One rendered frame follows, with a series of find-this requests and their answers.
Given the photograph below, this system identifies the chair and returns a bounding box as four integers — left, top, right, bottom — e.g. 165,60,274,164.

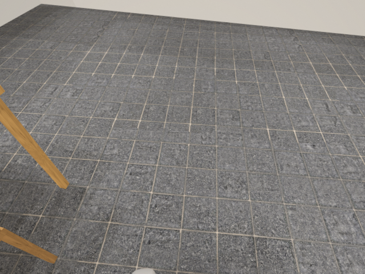
0,227,58,264

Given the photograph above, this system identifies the table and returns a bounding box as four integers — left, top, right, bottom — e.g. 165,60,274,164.
0,85,69,189

